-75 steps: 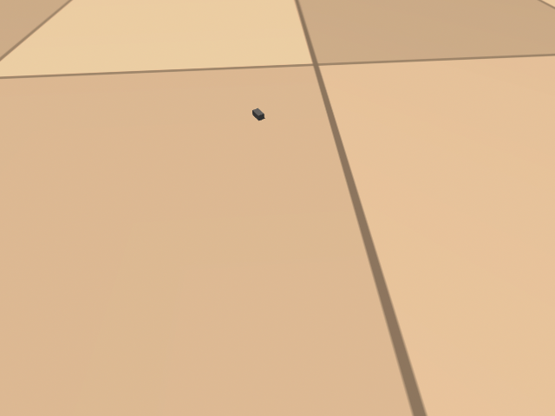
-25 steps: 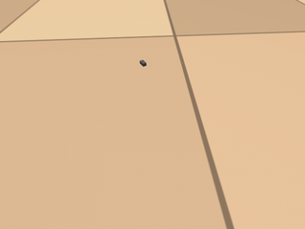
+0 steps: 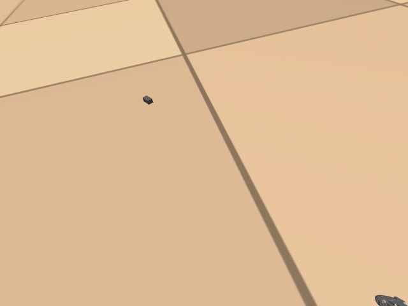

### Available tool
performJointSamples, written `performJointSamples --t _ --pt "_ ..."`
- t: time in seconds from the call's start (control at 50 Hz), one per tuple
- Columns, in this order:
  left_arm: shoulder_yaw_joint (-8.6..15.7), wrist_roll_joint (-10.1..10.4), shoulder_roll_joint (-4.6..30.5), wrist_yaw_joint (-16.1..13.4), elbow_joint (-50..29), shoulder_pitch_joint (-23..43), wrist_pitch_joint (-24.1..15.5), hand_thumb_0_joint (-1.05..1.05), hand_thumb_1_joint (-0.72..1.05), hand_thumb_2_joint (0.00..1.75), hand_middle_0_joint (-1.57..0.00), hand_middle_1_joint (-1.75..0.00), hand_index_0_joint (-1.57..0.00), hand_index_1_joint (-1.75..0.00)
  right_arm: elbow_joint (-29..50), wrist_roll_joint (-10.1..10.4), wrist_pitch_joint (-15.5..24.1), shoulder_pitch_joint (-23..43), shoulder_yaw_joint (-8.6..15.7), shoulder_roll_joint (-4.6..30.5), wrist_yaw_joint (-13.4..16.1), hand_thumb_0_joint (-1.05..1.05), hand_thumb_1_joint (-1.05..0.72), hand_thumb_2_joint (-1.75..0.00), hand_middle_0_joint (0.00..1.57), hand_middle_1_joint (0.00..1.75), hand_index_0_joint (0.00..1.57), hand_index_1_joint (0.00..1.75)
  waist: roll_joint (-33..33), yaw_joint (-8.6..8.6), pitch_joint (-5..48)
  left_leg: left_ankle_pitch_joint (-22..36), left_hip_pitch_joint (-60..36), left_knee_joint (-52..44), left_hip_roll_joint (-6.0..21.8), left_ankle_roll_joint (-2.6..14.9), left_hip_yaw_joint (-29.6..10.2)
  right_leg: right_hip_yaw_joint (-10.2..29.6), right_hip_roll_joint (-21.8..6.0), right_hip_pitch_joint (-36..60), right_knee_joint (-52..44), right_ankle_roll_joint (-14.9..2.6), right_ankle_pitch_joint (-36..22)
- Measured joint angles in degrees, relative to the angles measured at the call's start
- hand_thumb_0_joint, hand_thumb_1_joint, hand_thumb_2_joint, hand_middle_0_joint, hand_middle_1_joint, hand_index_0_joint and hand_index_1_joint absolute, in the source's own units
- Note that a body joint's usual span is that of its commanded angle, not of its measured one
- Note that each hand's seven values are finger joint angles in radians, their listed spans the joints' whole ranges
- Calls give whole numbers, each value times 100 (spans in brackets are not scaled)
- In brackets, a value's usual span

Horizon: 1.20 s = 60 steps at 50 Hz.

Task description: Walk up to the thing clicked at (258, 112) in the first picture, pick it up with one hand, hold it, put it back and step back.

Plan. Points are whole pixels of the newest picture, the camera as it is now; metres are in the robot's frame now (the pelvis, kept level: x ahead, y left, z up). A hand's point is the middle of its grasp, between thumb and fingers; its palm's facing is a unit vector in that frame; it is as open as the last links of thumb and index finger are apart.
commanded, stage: walk up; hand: left
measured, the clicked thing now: (147, 99) +1.87 +0.68 -0.73
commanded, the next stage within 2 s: none
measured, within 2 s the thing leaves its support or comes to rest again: neither
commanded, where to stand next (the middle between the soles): +1.41 +0.78 m, yaw -46 degrees
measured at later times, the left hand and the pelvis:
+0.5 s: hand (89, 200) +0.44 +0.40 -0.11, palm faces -0.28 -0.84 -0.47, open 7.4 cm; pelvis +0.27 +0.13 +0.02, yaw -13 degrees
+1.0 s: hand (97, 143) +0.67 +0.45 -0.10, palm faces -0.34 -0.77 -0.54, open 7.4 cm; pelvis +0.52 +0.19 +0.01, yaw -22 degrees
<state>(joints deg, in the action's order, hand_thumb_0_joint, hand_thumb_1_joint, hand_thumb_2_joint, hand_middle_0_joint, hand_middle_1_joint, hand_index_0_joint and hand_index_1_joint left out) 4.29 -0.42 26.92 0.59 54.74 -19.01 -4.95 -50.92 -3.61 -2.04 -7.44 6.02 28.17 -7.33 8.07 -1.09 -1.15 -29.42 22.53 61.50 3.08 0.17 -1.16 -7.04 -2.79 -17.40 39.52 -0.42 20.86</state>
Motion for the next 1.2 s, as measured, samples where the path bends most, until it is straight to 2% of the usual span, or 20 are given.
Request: performJointSamples --t 0.16,0.2,0.28,0.3,0.32,0.38,0.42,0.46,0.56,0.66,0.7,0.74,0.8,0.84,0.9,0.98,1.1,1.14,1.16,1.2 --pt "-247 9 -258 -58 -18 -478 -36 0 90 90 -21 -30 -21 -30 465 101 53 183 -57 0 -296 1 -91 -90 20 30 20 30 -84 -131 24 1509 1288 -837 398 -158 -183 509 -54 1156 -1159 151 2" --pt "-254 -10 -235 -54 -40 -524 -55 0 89 90 -21 -30 -21 -30 502 100 35 208 -41 -6 -341 1 -91 -90 20 30 20 30 -154 -119 47 1778 1339 -1291 491 -191 -220 632 -127 1350 -1304 186 103" --pt "-233 -40 -92 -70 -63 -460 -58 0 89 90 -21 -30 -21 -30 549 105 93 191 31 26 -343 1 -91 -90 20 30 20 30 -290 -34 51 1953 914 -2273 483 -78 -61 846 -377 1602 -1165 387 554" --pt "-217 -42 -25 -90 -55 -402 -32 0 89 90 -21 -30 -21 -30 555 101 140 186 63 3 -308 1 -91 -90 20 30 20 30 -401 18 22 2117 803 -2306 379 -108 35 901 -530 1509 -781 361 735" --pt "-193 -40 55 -128 -22 -267 18 0 89 90 -21 -30 -21 -30 552 81 208 199 93 -82 -241 1 -91 -90 20 30 20 30 -599 74 -86 1977 784 -2057 249 -123 204 1023 -724 1243 -46 184 771" --pt "-223 54 138 -274 40 210 119 1 90 90 -21 -30 -21 -30 500 166 325 43 52 -328 -56 0 -91 -90 20 30 20 30 -760 250 -254 1564 586 -1884 199 -65 442 1393 -347 11 2414 -245 566" --pt "-247 129 164 -241 12 411 69 1 90 90 -21 -30 -21 -30 404 178 286 -151 1 -480 14 0 -91 -90 20 30 20 30 -852 342 -254 1558 200 -2284 163 1 631 1188 -216 -605 2829 -304 78" --pt "-243 148 161 -180 -37 529 34 1 90 90 -21 -30 -20 -30 334 165 281 -394 -29 -543 60 0 -91 -90 20 30 20 30 -887 442 -203 1559 -194 -2692 100 83 814 853 -215 -1024 2610 -244 -155" --pt "-202 118 65 -92 -108 741 87 0 90 90 -21 -30 -20 -30 273 61 324 -977 30 -450 116 1 -91 -90 20 30 20 30 -799 709 -131 1358 -1023 -3339 -138 259 1197 301 -230 -1530 1428 -99 -286" --pt "-178 110 -124 -53 -192 888 97 0 90 90 -21 -30 -20 -30 258 -1 193 -1328 104 -260 116 1 -91 -90 20 30 20 30 -539 890 -137 818 -1622 -3366 -312 301 1439 23 -143 -1248 62 -145 -1044" --pt "-152 98 -117 -66 -312 886 39 0 90 90 -21 -30 -21 -30 282 1 125 -1429 85 -264 120 1 -91 -90 20 30 20 30 -503 868 -101 358 -1619 -2814 -307 279 1493 -75 -51 -826 -490 -244 -1235" --pt "-90 53 -178 -167 -431 922 -35 0 90 90 -21 -30 -21 -30 262 -15 49 -1362 42 -305 158 1 -91 -90 20 30 20 30 -304 736 -169 39 -1183 -1494 -145 191 1107 -112 125 -767 -217 -315 -938" --pt "-172 103 -292 -286 -561 816 -26 0 90 90 -21 -30 -21 -30 266 -18 -63 -1130 -70 -376 168 1 -91 -90 20 30 20 30 -100 552 -189 264 -265 220 -156 -8 286 -78 229 -602 -50 -294 -643" --pt "-214 105 -378 -311 -562 655 -24 0 90 90 -21 -30 -21 -30 315 18 -70 -933 -113 -363 156 1 -91 -90 20 30 20 30 28 462 -189 589 243 540 9 -69 -9 -10 261 -357 -245 -191 -632" --pt "-247 56 -429 -302 -508 352 -69 0 90 90 -21 -30 -21 -30 469 28 -50 -665 -119 -306 94 1 -91 -90 20 30 20 30 99 354 -186 915 813 289 286 -132 -284 167 193 -69 -443 -23 -577" --pt "-237 -50 -366 -298 -400 -22 -106 0 89 90 -21 -30 -21 -30 639 3 -96 -390 -44 -172 -28 1 -91 -90 20 30 20 30 49 194 -145 1257 1190 -391 575 -144 -365 476 -20 87 -412 105 -330" --pt "-142 -131 -61 -356 -282 -403 -79 0 89 90 -21 -30 -21 -30 704 -5 -95 -152 119 106 -115 1 -91 -90 20 30 20 30 -108 21 -43 1272 861 -1530 577 -21 -149 902 -447 70 15 186 281" --pt "-80 -128 137 -425 -162 -361 27 0 89 90 -21 -30 -21 -30 726 -44 17 -88 182 21 -50 0 -91 -90 20 30 20 30 -445 64 -143 1181 749 -1408 304 -170 126 1222 -722 -157 713 -15 489" --pt "-55 -92 183 -490 -71 -286 103 0 89 90 -21 -30 -21 -30 751 -36 78 -80 165 -43 -8 0 -91 -90 20 30 20 30 -540 79 -203 1054 733 -1263 255 -172 241 1398 -617 -394 1334 -114 637" --pt "-69 -14 204 -588 93 -114 188 1 90 90 -21 -30 -21 -30 756 24 125 -120 117 -202 75 0 -91 -90 20 30 20 30 -636 123 -273 963 558 -1343 219 -97 426 1386 -295 -900 2432 -249 630"
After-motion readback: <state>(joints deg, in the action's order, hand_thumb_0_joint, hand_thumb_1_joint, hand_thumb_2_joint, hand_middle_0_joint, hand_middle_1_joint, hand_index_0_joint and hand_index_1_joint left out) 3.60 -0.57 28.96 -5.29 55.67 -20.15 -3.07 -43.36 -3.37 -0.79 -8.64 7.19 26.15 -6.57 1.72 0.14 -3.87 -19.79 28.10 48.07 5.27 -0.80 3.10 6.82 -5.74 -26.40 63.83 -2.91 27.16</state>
